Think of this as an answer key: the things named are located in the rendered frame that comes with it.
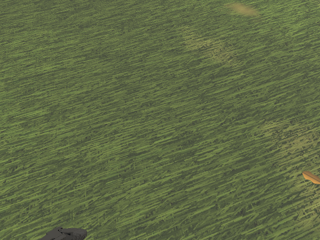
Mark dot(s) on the left robot hand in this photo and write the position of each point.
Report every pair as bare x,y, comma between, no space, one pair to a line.
61,233

